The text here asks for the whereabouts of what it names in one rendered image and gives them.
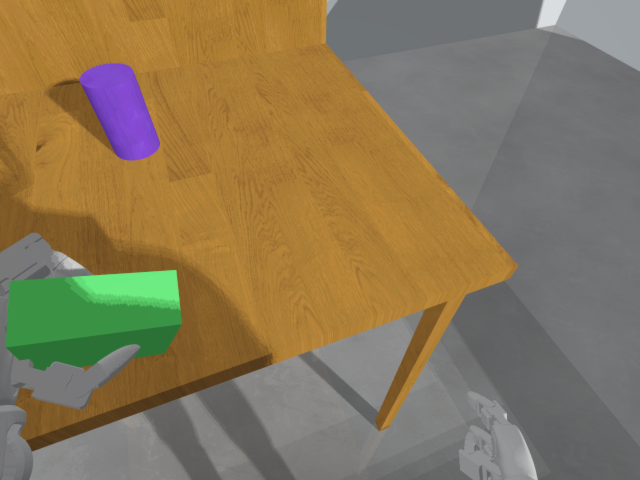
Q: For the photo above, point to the robot left forearm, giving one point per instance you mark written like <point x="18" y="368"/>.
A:
<point x="16" y="458"/>

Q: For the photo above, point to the sponge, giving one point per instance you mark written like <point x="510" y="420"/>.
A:
<point x="80" y="320"/>

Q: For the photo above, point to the table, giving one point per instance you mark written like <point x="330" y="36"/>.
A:
<point x="294" y="210"/>

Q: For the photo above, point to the right robot hand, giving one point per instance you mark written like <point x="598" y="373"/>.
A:
<point x="502" y="454"/>

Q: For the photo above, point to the left robot hand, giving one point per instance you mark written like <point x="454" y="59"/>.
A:
<point x="62" y="384"/>

